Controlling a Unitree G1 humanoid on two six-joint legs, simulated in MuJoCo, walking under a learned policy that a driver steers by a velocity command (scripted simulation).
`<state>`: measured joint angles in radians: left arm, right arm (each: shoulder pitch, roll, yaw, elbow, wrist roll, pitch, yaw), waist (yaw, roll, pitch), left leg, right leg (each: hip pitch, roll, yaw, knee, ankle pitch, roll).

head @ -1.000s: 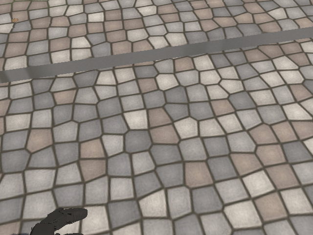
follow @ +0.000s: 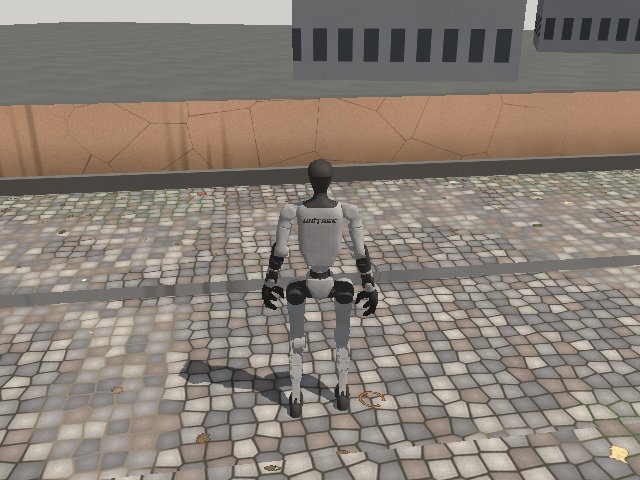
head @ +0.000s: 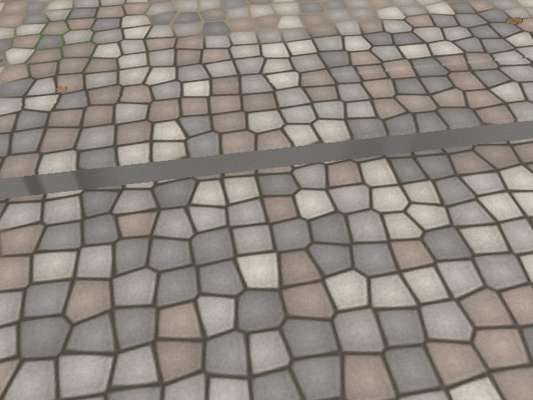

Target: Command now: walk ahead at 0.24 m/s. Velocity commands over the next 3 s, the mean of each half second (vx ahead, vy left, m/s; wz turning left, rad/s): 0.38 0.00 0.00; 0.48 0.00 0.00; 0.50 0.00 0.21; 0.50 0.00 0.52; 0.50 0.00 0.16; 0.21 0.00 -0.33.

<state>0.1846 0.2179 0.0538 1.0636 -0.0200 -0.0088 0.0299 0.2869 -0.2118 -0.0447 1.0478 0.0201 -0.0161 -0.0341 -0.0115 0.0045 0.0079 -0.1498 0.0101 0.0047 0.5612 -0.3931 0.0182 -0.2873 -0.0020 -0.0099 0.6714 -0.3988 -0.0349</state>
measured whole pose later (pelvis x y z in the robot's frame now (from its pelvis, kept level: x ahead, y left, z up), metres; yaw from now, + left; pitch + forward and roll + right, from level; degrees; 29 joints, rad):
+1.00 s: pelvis +0.47 +0.02 +0.02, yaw +0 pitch +1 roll +2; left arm 0.05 0.25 0.06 0.91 -0.01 -0.08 0.00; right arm 0.37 -0.23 -0.04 1.02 0.01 -0.09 0.00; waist -0.07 -0.03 0.00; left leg -0.01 -0.07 0.06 0.19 -0.21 0.06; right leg -0.69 -0.13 0.03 0.66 0.09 -0.01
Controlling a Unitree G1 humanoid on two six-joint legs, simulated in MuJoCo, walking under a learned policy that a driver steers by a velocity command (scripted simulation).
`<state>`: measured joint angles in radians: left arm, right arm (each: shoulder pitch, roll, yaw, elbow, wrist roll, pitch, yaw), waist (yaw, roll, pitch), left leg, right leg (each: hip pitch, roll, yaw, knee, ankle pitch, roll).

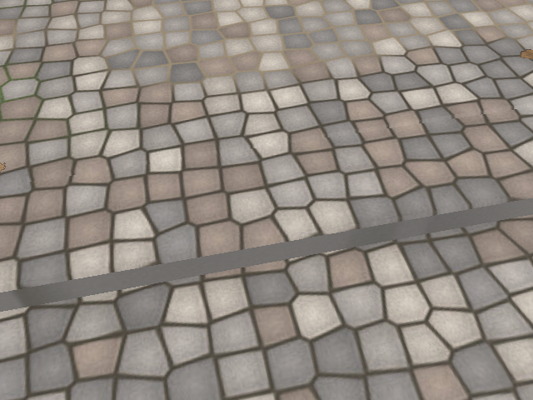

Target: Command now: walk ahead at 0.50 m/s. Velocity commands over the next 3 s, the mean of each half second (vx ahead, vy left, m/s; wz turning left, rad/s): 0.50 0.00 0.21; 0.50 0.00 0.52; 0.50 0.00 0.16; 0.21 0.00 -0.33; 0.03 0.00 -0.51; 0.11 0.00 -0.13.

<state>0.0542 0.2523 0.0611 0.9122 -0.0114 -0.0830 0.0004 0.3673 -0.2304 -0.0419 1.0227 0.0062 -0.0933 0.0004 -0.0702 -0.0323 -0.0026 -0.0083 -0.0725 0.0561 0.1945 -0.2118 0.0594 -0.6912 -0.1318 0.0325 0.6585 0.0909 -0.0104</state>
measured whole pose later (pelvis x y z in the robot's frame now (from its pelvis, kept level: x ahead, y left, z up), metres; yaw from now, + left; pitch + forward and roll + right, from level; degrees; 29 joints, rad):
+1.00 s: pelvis +0.56 +0.05 +0.00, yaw +25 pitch +2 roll +0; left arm 0.05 0.29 0.06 0.79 0.01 -0.11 0.01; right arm 0.28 -0.26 -0.08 0.80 0.01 -0.06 0.00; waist -0.04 -0.03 0.03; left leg -0.17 -0.11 -0.07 0.32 -0.19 0.10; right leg -0.67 -0.11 0.07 0.83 -0.13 0.06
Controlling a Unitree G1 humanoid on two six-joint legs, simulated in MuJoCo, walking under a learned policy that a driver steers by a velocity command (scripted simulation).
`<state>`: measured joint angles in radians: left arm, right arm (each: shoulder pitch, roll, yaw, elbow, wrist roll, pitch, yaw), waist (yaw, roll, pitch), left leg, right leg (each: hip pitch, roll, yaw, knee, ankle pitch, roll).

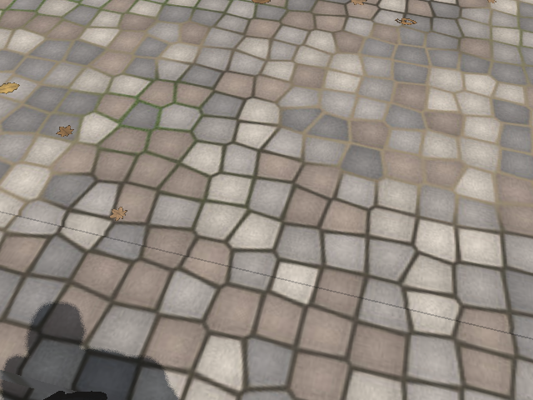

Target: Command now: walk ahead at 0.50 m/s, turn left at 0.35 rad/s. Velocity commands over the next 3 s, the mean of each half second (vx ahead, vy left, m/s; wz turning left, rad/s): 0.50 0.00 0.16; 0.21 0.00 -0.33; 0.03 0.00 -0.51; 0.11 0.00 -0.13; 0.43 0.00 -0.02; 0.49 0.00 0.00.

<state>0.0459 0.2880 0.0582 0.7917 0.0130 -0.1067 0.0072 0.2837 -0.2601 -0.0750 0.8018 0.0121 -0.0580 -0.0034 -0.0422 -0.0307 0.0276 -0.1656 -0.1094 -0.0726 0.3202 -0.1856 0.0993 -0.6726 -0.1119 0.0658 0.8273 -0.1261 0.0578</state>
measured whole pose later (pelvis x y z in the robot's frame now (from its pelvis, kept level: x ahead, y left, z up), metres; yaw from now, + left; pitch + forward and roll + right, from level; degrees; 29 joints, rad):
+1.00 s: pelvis +0.45 +0.02 +0.09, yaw -10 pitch +1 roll +1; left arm 0.14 0.27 0.08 0.70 0.00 0.05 0.00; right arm 0.19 -0.25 -0.06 0.78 -0.02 -0.04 -0.05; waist -0.03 -0.02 0.03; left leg -0.23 0.07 0.30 0.40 -0.18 0.05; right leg -0.59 -0.09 -0.04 0.89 -0.24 0.04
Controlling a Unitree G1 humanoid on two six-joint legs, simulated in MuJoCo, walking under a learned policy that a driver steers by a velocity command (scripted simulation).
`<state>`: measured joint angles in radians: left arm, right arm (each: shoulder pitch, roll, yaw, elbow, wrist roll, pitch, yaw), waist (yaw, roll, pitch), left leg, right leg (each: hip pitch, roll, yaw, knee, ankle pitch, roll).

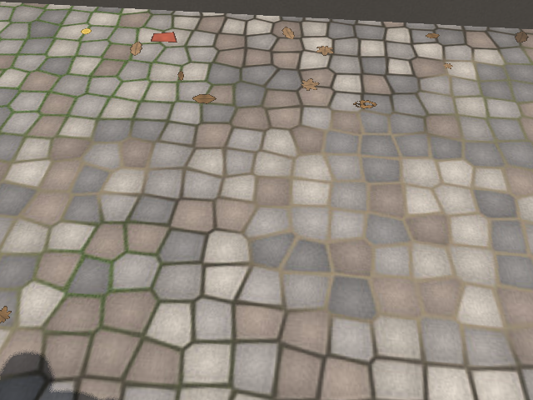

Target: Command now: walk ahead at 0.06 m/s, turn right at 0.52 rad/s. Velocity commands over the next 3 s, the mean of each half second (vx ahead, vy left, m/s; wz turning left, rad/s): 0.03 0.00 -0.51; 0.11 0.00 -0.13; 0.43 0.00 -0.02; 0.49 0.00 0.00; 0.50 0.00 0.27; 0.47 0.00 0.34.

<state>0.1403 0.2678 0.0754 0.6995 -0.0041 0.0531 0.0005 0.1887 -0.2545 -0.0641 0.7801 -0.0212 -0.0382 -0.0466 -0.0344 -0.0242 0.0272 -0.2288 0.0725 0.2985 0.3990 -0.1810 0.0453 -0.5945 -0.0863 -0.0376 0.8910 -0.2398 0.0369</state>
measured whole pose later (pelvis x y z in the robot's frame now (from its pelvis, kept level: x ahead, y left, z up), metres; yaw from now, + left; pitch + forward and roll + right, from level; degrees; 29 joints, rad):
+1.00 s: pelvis +0.08 -0.03 -0.01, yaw -17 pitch +1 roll +0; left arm 0.33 0.24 0.06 0.69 0.00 -0.05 -0.01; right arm 0.24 -0.25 -0.05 0.72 0.03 -0.03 0.00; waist 0.01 0.04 -0.04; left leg -0.28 0.02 -0.01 0.67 -0.42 0.04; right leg -0.27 0.02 0.00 0.60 -0.34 -0.04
